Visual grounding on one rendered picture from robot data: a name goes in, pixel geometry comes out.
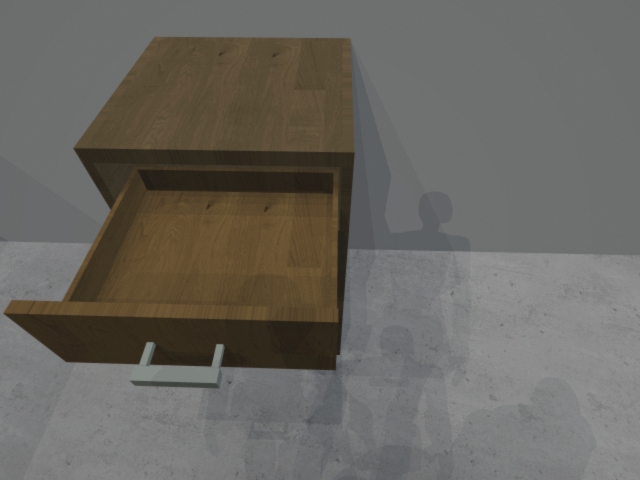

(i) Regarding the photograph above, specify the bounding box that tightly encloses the handle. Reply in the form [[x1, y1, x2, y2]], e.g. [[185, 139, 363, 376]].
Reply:
[[129, 342, 225, 388]]

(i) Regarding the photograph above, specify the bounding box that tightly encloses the cabinet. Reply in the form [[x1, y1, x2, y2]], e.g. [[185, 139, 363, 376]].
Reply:
[[73, 37, 355, 355]]

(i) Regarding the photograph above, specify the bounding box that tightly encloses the drawer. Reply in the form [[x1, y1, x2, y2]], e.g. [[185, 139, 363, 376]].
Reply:
[[3, 166, 338, 370]]

